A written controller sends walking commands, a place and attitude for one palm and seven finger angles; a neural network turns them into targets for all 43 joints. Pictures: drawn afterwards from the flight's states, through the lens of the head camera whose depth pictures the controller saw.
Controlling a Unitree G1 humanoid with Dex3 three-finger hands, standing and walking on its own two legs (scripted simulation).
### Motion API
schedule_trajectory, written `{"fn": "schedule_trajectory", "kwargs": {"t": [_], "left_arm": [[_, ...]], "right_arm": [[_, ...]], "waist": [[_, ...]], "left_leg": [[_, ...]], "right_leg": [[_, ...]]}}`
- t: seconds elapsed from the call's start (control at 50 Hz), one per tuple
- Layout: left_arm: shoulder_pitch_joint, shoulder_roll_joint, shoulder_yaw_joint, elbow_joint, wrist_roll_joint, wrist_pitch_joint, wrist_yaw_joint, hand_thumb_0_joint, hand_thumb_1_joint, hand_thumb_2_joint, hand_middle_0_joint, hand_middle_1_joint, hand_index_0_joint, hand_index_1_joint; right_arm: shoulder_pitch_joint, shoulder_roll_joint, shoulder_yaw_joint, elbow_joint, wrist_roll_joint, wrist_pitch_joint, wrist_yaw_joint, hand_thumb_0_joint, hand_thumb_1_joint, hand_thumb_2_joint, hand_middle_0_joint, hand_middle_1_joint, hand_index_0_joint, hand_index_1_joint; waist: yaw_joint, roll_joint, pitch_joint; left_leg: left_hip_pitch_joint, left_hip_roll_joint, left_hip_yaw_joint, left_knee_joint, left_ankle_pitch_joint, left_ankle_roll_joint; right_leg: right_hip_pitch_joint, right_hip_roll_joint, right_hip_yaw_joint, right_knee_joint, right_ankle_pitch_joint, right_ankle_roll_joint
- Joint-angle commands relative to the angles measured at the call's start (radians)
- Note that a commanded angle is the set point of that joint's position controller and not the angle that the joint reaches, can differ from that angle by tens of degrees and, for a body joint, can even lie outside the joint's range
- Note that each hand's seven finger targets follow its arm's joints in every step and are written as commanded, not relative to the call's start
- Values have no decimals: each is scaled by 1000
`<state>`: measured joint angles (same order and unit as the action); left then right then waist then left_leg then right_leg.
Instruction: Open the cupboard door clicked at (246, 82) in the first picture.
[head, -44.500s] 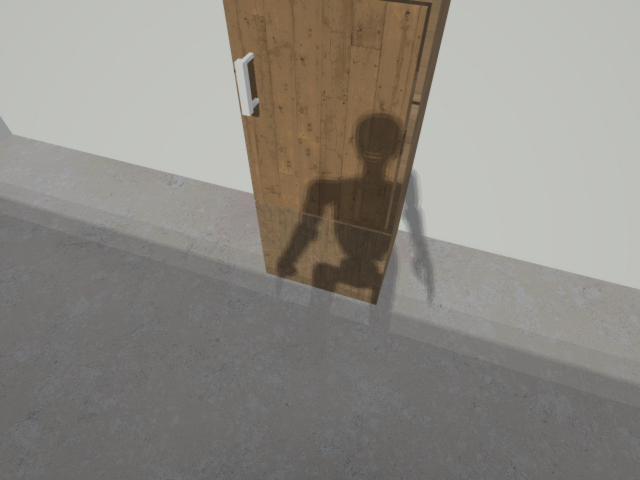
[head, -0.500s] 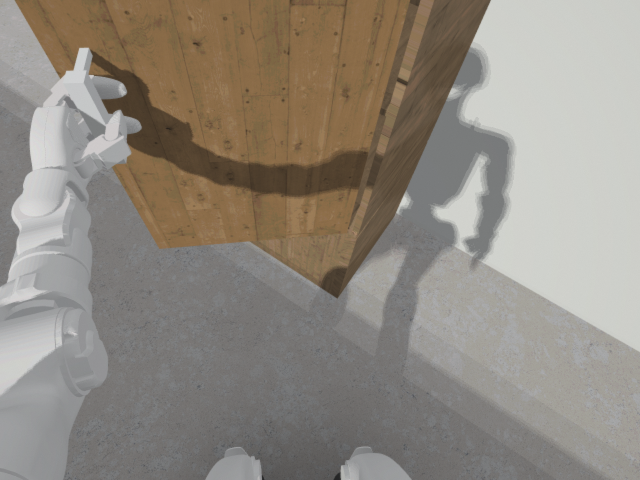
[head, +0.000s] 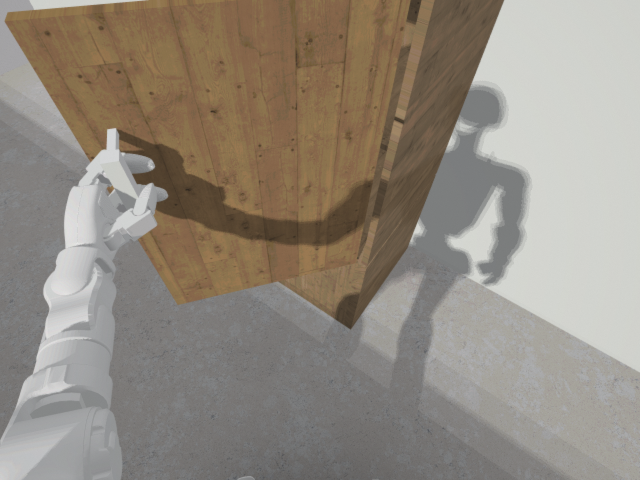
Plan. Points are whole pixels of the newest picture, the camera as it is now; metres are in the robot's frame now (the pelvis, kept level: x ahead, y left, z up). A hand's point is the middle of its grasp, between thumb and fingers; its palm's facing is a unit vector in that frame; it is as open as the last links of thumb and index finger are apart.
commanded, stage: pull the door open along its arc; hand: left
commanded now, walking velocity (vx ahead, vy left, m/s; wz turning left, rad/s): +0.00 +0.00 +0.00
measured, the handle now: (130, 182) +0.48 +0.23 +0.09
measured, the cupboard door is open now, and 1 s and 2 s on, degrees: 51 86 86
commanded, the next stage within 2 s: open thumb and fingers to let go in 0.56 s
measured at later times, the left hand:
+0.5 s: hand (235, 315) +0.29 +0.08 +0.09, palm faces +0.47 -0.88 +0.00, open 5.7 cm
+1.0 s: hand (254, 332) +0.27 +0.06 +0.09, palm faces +0.47 -0.88 +0.00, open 8.8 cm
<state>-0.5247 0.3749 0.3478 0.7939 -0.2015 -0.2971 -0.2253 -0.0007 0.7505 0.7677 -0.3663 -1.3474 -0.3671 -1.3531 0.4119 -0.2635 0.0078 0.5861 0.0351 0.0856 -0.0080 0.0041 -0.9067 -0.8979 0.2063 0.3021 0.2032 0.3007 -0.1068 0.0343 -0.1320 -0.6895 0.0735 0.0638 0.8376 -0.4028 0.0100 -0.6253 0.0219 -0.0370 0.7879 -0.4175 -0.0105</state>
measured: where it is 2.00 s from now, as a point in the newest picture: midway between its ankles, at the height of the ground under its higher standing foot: outside the picture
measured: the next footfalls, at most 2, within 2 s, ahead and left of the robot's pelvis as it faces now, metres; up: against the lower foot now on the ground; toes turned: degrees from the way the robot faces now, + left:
none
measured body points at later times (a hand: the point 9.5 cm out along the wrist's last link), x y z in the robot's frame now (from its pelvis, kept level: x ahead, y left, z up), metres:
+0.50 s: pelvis +0.00 -0.03 +0.01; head +0.00 -0.04 +0.46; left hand +0.25 +0.13 +0.09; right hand +0.20 -0.22 -0.08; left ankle +0.00 +0.11 -0.70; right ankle -0.03 -0.12 -0.70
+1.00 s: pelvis -0.01 -0.05 +0.01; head +0.00 -0.08 +0.46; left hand +0.24 +0.11 +0.10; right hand +0.18 -0.25 -0.10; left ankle +0.00 +0.11 -0.70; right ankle -0.03 -0.12 -0.70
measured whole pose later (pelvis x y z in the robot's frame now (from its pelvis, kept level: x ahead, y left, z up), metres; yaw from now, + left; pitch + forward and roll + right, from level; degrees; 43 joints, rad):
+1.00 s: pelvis -0.01 -0.05 +0.01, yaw +5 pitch +4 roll +1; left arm 0.16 -0.10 -0.19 -0.01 0.05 -0.11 0.54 0.01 0.25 0.62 -0.35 -1.28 -0.36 -1.29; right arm 0.20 -0.20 0.01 0.58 -0.06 0.07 -0.02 0.01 -0.91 -0.90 0.20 0.30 0.20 0.30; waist 0.00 0.05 -0.08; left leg -0.45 0.04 -0.02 0.73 -0.34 -0.04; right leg -0.39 0.00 -0.12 0.76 -0.45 -0.07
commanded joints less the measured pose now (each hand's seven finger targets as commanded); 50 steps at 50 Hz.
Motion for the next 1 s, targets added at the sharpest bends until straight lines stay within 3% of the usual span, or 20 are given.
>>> {"fn": "schedule_trajectory", "kwargs": {"t": [0.0,0.02,0.04,0.08,0.1,0.14,0.18,0.22,0.26,0.28,0.34,0.42,0.48,0.5,0.54,0.62,0.64,0.7,0.82,0.98], "left_arm": [[-53,129,-14,-378,-42,-43,7,0,900,900,-400,-1350,-400,-1350],[-47,93,76,-461,-88,-29,127,0,900,900,-400,-1350,-400,-1350],[20,-1,-14,-475,-65,-8,184,0,900,900,-400,-1350,-400,-1350],[70,-49,-52,-540,-31,9,268,0,900,900,-400,-1350,-400,-1350],[96,-62,-39,-579,-12,18,334,0,900,900,-400,-1350,-400,-1350],[145,-151,-142,-678,60,29,418,0,900,900,-400,-1350,-400,-1350],[203,-208,-195,-748,105,48,499,0,900,900,-400,-1350,-400,-1350],[240,-283,-246,-814,131,72,580,0,900,900,-400,-1350,-400,-1350],[246,-365,-333,-871,164,100,643,0,900,900,-400,-1350,-400,-1350],[274,-373,-340,-890,179,114,680,0,900,900,-400,-1350,-400,-1350],[342,-454,-429,-957,230,155,763,0,900,900,-400,-1350,-400,-1350],[455,-512,-547,-1050,300,182,791,0,900,900,-400,-1350,-400,-1350],[588,-540,-604,-1096,325,186,784,0,900,900,-400,-1350,-400,-1350],[617,-570,-632,-1123,312,187,777,0,900,900,-400,-1350,-400,-1350],[690,-579,-650,-1169,292,187,766,0,900,900,-400,-1350,-400,-1350],[551,-540,-603,-1112,275,191,793,0,900,900,-400,-1350,-400,-1350],[444,-512,-576,-1101,276,184,810,0,900,900,-400,-1350,-400,-1350],[461,-496,-535,-1035,272,173,817,0,690,810,-385,-1327,-385,-1327],[491,-498,-541,-1026,270,142,780,0,270,630,-355,-1283,-355,-1283],[511,-478,-531,-1039,262,117,754,0,-290,390,-315,-1222,-315,-1222]], "right_arm": [[-23,-137,-61,-141,10,-59,-1,0,-900,-900,200,300,200,300],[-59,-109,-60,-147,5,-73,3,0,-900,-900,200,300,200,300],[-73,-107,-58,-148,4,-85,10,0,-900,-900,200,300,200,300],[-80,-109,-58,-144,-4,-101,20,0,-900,-900,200,300,200,300],[-101,-101,-59,-145,-9,-103,25,0,-900,-900,200,300,200,300],[-121,-89,-60,-153,-24,-108,35,0,-900,-900,200,300,200,300],[-147,-81,-58,-162,-37,-106,44,0,-900,-900,200,300,200,300],[-190,-68,-55,-171,-45,-100,45,0,-900,-900,200,300,200,300],[-220,-60,-50,-177,-55,-93,41,0,-900,-900,200,300,200,300],[-226,-58,-49,-178,-61,-89,37,0,-900,-900,200,300,200,300],[-269,-40,-41,-188,-75,-74,28,0,-900,-900,200,300,200,300],[-293,-23,-39,-206,-88,-55,24,0,-900,-900,200,300,200,300],[-311,-9,-34,-217,-90,-52,22,0,-900,-900,200,300,200,300],[-327,-4,-28,-222,-87,-53,24,0,-900,-900,200,300,200,300],[-341,2,-24,-229,-84,-60,26,0,-900,-900,200,300,200,300],[-375,2,-11,-200,-88,-61,10,0,-900,-900,200,300,200,300],[-385,1,-7,-186,-92,-62,1,0,-900,-900,200,300,200,300],[-391,10,-8,-167,-98,-67,-12,0,-900,-900,200,300,200,300],[-353,3,-22,-162,-97,-67,-16,0,-900,-900,200,300,200,300],[-341,-3,-25,-174,-94,-66,-18,0,-900,-900,200,300,200,300]], "waist": [[76,51,-321],[149,31,-316],[115,45,-277],[103,-10,-236],[118,-27,-244],[108,-13,-261],[113,-29,-260],[118,-47,-252],[101,-52,-224],[104,-90,-216],[101,-77,-183],[93,-76,-161],[99,-110,-136],[102,-75,-131],[112,-73,-133],[100,-84,-32],[88,-95,-27],[107,-142,-42],[112,-152,-133],[114,-160,-110]], "left_leg": [[300,-56,-35,-82,486,27],[273,-61,-38,-95,480,16],[291,-59,-35,-104,464,11],[287,-55,-47,-108,448,8],[279,-57,-47,-113,438,6],[313,-56,-46,-111,467,4],[325,-56,-45,-109,461,7],[323,-58,-46,-119,418,2],[332,-59,-47,-121,372,1],[327,-60,-51,-125,350,3],[333,-65,-51,-132,320,1],[349,-65,-51,-130,318,3],[348,-66,-58,-123,321,5],[352,-69,-55,-124,317,6],[357,-74,-55,-119,308,5],[326,-86,-70,-110,215,2],[321,-91,-72,-100,196,5],[303,-99,-77,-96,173,3],[317,-93,-75,-121,241,4],[307,-93,-71,-119,240,7]], "right_leg": [[204,26,-6,-69,548,-4],[215,28,-24,-75,511,-3],[198,29,-29,-78,492,-2],[185,28,-41,-78,463,-1],[199,24,-41,-75,457,0],[205,16,-41,-63,467,-1],[219,11,-40,-68,464,-3],[234,3,-41,-75,438,-4],[225,-2,-41,-87,405,-4],[242,-3,-38,-101,389,-4],[246,-14,-34,-117,366,-6],[261,-26,-24,-133,393,-9],[291,-34,-15,-149,429,-10],[294,-39,-12,-151,445,-8],[315,-46,-8,-158,474,-2],[248,-57,19,-210,319,0],[223,-63,33,-221,281,5],[242,-86,83,-263,227,15],[315,-87,71,-209,424,24],[317,-89,74,-209,445,26]]}}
